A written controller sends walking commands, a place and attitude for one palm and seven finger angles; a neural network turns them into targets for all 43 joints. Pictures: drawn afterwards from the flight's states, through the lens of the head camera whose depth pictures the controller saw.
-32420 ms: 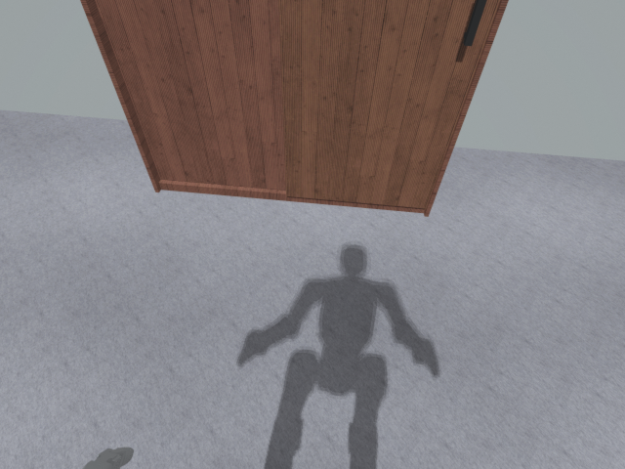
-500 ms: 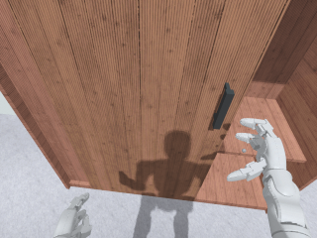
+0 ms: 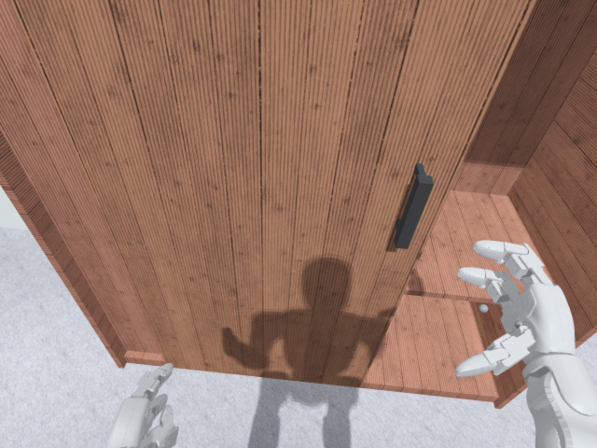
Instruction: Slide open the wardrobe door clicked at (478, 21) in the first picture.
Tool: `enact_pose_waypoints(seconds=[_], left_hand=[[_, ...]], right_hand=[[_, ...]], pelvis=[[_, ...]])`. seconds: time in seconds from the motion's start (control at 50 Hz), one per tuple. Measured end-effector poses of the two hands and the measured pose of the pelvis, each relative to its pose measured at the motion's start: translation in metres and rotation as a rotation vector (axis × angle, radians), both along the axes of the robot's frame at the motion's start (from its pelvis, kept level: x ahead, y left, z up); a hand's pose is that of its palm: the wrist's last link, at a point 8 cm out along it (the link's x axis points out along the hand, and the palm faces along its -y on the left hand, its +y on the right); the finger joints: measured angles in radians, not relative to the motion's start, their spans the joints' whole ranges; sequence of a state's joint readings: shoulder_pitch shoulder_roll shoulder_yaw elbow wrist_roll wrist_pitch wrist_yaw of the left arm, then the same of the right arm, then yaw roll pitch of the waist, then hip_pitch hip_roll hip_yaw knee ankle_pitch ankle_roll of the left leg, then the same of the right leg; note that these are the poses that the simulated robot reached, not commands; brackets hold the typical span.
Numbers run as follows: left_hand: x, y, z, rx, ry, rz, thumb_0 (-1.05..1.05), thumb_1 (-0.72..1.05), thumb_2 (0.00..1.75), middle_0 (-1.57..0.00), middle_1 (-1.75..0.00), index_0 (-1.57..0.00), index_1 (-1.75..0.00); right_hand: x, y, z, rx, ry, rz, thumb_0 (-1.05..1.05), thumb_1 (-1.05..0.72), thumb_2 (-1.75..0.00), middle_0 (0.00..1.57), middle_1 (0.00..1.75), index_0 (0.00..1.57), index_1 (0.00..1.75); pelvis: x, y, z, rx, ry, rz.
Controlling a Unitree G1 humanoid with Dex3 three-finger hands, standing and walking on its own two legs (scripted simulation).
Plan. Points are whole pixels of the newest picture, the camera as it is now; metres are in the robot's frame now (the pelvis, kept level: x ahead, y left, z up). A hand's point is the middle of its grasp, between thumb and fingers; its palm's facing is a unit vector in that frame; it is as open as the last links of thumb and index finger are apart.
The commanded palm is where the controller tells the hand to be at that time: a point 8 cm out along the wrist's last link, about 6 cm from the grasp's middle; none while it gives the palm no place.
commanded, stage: draw the hand back to the body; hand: right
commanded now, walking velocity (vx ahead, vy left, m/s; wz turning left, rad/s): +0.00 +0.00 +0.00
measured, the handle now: (410, 206) +0.47 -0.17 +0.10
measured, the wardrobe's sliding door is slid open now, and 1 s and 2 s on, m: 0.45 0.45 0.45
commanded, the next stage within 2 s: step back with the hand held close in 1.30 s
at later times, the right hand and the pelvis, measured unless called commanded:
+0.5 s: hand (555, 336) +0.21 -0.25 +0.15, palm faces +0.36 +0.89 -0.27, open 12.9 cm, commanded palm +0.17 -0.29 +0.16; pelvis +0.00 -0.02 +0.01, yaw +0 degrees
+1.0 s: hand out of the picture +0.19 -0.29 +0.18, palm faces +0.48 +0.80 -0.36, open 8.1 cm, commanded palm +0.15 -0.32 +0.19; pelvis +0.01 -0.02 +0.02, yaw +0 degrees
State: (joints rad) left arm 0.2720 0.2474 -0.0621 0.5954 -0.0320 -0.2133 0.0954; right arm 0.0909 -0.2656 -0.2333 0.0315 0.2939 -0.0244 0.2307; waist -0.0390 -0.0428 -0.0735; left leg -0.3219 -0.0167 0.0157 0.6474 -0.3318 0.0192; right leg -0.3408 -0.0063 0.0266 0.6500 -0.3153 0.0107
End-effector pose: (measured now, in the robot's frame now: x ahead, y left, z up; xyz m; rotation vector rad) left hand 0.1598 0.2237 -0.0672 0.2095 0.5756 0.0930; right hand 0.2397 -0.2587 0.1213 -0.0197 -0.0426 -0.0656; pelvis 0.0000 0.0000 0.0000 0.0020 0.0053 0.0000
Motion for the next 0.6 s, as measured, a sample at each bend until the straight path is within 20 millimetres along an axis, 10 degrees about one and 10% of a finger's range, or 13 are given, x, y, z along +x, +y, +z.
enact_pose_waypoints(seconds=[0.28, 0.6], left_hand=[[0.013, -0.009, 0.014, 0.036, -0.068, -0.039, 0.02, 0.90, 0.90, -0.20, -0.30, -0.20, -0.30], [0.018, -0.039, 0.013, 0.023, 0.036, -0.077, 0.01, 0.90, 0.90, -0.21, -0.30, -0.21, -0.30]], right_hand=[[-0.042, -0.023, 0.021, -0.096, -0.032, -0.082, -0.01, 0.49, -0.23, 0.25, 1.11, 0.25, 1.11], [-0.069, -0.045, 0.048, -0.313, -0.086, -0.329, -0.01, -0.01, -0.47, 0.24, 0.82, 0.24, 0.82]], pelvis=[[-0.006, -0.007, 0.002, 0.012, -0.040, -0.015], [0.002, -0.019, 0.016, 0.005, -0.093, 0.000]])
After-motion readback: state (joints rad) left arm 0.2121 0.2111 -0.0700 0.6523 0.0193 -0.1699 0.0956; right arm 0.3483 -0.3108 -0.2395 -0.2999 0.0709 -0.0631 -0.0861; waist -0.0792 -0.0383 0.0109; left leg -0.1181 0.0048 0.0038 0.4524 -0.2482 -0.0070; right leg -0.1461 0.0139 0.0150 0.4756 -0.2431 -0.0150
